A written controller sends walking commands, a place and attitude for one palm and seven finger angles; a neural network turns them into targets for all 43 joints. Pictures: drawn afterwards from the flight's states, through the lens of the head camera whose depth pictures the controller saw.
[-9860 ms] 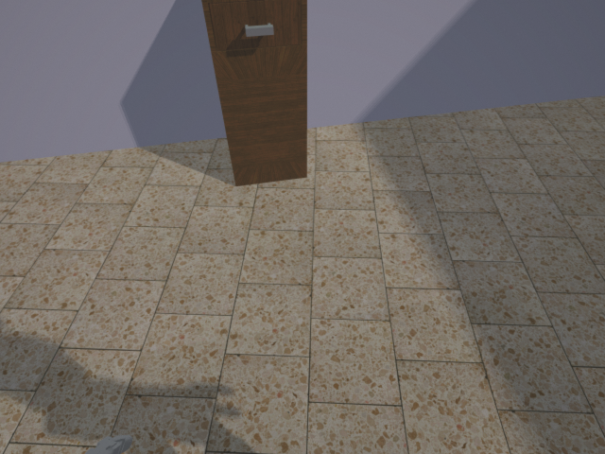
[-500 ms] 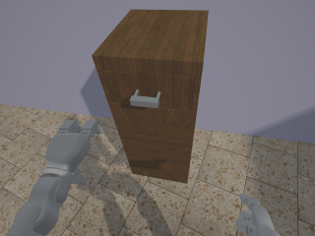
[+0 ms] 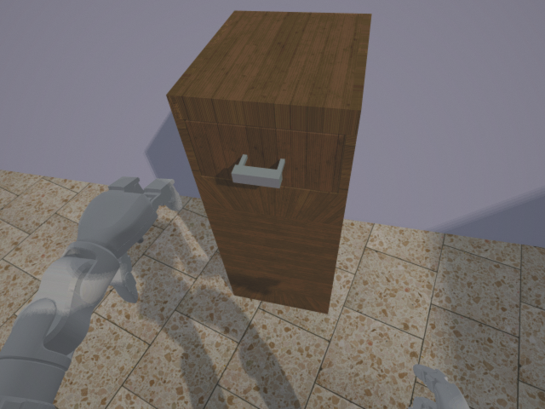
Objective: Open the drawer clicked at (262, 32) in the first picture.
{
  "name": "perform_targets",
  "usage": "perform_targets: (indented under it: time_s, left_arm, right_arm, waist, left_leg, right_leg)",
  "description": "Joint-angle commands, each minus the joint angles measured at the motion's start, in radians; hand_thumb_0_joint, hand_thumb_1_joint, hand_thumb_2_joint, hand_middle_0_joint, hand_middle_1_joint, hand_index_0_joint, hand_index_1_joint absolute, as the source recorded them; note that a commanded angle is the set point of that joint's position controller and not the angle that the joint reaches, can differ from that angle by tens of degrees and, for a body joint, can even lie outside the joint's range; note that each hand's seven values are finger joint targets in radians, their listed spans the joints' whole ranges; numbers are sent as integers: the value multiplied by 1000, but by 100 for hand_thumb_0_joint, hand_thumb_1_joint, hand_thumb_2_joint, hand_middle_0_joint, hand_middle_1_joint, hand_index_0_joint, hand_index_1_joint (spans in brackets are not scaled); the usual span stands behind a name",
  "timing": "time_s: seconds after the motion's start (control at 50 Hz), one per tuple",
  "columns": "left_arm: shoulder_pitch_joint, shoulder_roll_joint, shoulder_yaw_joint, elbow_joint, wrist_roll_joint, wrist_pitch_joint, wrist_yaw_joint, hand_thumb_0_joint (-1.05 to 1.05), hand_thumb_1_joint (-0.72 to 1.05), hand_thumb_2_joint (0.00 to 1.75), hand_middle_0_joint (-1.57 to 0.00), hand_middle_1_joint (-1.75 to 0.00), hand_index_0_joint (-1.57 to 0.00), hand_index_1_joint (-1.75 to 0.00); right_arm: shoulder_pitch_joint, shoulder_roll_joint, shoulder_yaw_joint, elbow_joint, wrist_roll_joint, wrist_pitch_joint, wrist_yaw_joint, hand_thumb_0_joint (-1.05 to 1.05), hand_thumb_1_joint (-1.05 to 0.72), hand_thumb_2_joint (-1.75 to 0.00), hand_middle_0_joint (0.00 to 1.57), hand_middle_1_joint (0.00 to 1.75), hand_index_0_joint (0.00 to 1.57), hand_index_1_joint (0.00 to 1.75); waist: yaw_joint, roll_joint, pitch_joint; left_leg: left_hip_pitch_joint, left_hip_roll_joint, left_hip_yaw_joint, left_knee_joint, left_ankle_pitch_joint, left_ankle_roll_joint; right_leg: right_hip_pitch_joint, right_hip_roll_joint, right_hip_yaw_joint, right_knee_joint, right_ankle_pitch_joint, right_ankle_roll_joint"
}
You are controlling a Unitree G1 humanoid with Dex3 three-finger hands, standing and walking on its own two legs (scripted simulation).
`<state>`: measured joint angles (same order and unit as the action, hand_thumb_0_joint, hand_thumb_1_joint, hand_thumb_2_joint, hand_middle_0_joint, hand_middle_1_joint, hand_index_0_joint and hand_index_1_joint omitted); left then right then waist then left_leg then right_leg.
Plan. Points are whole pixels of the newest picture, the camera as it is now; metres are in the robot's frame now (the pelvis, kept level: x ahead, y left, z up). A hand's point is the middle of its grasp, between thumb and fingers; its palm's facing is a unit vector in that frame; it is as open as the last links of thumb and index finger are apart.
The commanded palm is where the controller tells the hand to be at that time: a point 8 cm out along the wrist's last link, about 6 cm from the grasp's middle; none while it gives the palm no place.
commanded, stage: raise the hand with hooked fingers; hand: left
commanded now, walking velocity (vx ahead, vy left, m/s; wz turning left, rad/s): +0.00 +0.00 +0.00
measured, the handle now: (259, 168) +0.57 +0.11 -0.01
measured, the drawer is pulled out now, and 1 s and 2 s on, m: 0.00 0.00 0.00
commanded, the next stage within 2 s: move the hooked fingers above the handle in 0.18 s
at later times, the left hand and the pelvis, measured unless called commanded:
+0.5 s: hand (163, 240) +0.32 +0.21 +0.08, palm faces -0.04 -0.05 -1.00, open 13.8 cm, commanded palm +0.31 +0.22 +0.15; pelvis -0.01 -0.01 +0.00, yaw +1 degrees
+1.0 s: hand (205, 216) +0.38 +0.16 +0.06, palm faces -0.03 -0.05 -1.00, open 13.8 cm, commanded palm +0.38 +0.19 +0.13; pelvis +0.00 -0.01 +0.00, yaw +0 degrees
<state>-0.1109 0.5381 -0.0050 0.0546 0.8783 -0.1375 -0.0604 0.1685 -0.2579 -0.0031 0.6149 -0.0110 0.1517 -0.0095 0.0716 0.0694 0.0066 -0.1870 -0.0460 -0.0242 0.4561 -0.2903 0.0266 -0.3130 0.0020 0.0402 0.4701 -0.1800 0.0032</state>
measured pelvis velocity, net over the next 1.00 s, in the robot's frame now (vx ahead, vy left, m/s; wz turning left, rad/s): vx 0.00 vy -0.01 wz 0.00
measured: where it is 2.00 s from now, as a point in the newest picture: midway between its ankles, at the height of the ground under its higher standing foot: outside the picture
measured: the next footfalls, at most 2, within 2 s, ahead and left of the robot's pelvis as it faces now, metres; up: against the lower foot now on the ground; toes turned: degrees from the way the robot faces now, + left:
none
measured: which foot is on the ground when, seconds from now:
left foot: down 0.00-1.00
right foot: down 0.00-1.00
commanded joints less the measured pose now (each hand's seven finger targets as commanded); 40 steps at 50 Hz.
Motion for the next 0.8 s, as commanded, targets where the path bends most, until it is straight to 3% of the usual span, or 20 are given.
perform_targets:
  time_s: [0.0,0.04,0.1,0.14,0.22,0.26,0.32,0.36,0.42,0.44,0.52,0.56,0.62,0.68,0.72,0.78]
  left_arm:
    - [-258,241,181,-251,-1,-41,85,0,-50,30,-30,-120,-30,-120]
    - [-266,253,198,-278,6,-54,118,0,-50,30,-30,-120,-30,-120]
    - [-257,237,191,-261,11,-48,155,0,-50,30,-30,-120,-30,-120]
    - [-254,228,182,-222,14,-28,167,0,-50,30,-30,-120,-30,-120]
    - [-246,195,135,-140,9,29,144,0,-50,30,-30,-120,-30,-120]
    - [-259,201,114,-150,19,41,124,0,-50,30,-30,-120,-30,-120]
    - [-365,137,29,-134,20,37,94,0,-50,30,-30,-120,-30,-120]
    - [-412,145,19,-101,25,18,88,0,-50,30,-30,-120,-30,-120]
    - [-533,191,51,-59,42,-17,102,0,-50,30,-30,-120,-30,-120]
    - [-548,190,50,-59,53,-30,114,0,-50,30,-30,-120,-30,-120]
    - [-582,191,69,-13,57,-46,160,0,-50,30,-30,-120,-30,-120]
    - [-584,159,46,48,61,-31,177,0,-50,30,-30,-120,-30,-120]
    - [-560,190,83,146,72,10,187,0,-50,30,-30,-120,-30,-120]
    - [-575,115,-1,163,84,45,175,0,-50,30,-30,-120,-30,-120]
    - [-579,126,4,162,83,51,160,0,-50,30,-30,-120,-30,-120]
    - [-586,89,-36,85,78,31,141,0,-50,30,-30,-120,-30,-120]
  right_arm:
    - [-118,-107,-51,-166,-3,-48,-1,0,-90,-90,20,30,20,30]
    - [-114,-105,-54,-159,-8,-53,2,0,-90,-90,20,30,20,30]
    - [-110,-101,-61,-146,-4,-51,2,0,-90,-90,20,30,20,30]
    - [-110,-103,-60,-140,0,-45,3,0,-90,-90,20,30,20,30]
    - [-126,-109,-56,-142,16,-33,0,0,-90,-90,20,30,20,30]
    - [-125,-109,-52,-146,13,-27,-2,0,-90,-90,20,30,20,30]
    - [-129,-107,-46,-149,15,-31,-9,0,-90,-90,20,30,20,30]
    - [-112,-102,-46,-140,11,-36,-17,0,-90,-90,20,30,20,30]
    - [-94,-105,-45,-126,7,-43,-25,0,-90,-90,20,30,20,30]
    - [-91,-96,-44,-129,4,-45,-26,0,-90,-90,20,30,20,30]
    - [-77,-89,-51,-117,6,-46,-24,0,-90,-90,20,30,20,30]
    - [-67,-83,-51,-110,10,-42,-23,0,-90,-90,20,30,20,30]
    - [-60,-95,-53,-104,15,-31,-18,0,-90,-90,20,30,20,30]
    - [-57,-97,-56,-117,19,-23,-13,0,-90,-90,20,30,20,30]
    - [-53,-108,-61,-124,21,-20,-13,0,-90,-90,20,30,20,30]
    - [-42,-105,-70,-138,18,-21,-12,0,-90,-90,20,30,20,30]
  waist:
    - [29,-29,-290]
    - [29,-7,-323]
    - [24,28,-317]
    - [18,-12,-282]
    - [6,-73,-223]
    - [10,-71,-243]
    - [-24,-72,-214]
    - [-29,-80,-204]
    - [-38,-70,-234]
    - [-25,-67,-271]
    - [-16,-5,-317]
    - [-16,-29,-300]
    - [-5,-75,-301]
    - [-13,-105,-308]
    - [-19,-103,-329]
    - [-21,-98,-389]
  left_leg:
    - [-51,18,22,-60,334,-21]
    - [-40,18,18,-56,353,-25]
    - [-29,18,24,-50,361,-29]
    - [-51,21,23,-58,340,-29]
    - [-81,22,32,-77,253,-17]
    - [-70,20,37,-85,247,-16]
    - [-68,21,30,-82,205,-12]
    - [-62,18,31,-80,173,-9]
    - [-65,15,25,-72,142,-7]
    - [-60,10,27,-69,157,-8]
    - [-66,7,24,-57,222,-19]
    - [-82,10,34,-56,234,-21]
    - [-127,10,41,-61,239,-19]
    - [-130,12,54,-57,245,-13]
    - [-131,11,53,-53,252,-11]
    - [-96,10,54,-33,303,-4]
  right_leg:
    - [255,-4,-29,-16,203,-50]
    - [262,-6,-27,-11,210,-51]
    - [231,-2,-32,-12,203,-52]
    - [218,-2,-38,-17,182,-51]
    - [203,2,-37,-41,116,-46]
    - [219,-2,-38,-42,109,-45]
    - [171,3,-43,-54,65,-43]
    - [155,2,-45,-62,36,-40]
    - [144,6,-40,-63,5,-40]
    - [166,0,-37,-56,16,-41]
    - [182,6,-39,-29,82,-48]
    - [175,2,-39,-26,102,-47]
    - [203,4,-35,-23,116,-48]
    - [200,-2,-33,-18,137,-46]
    - [214,1,-31,-13,150,-47]
    - [228,-2,-24,4,215,-45]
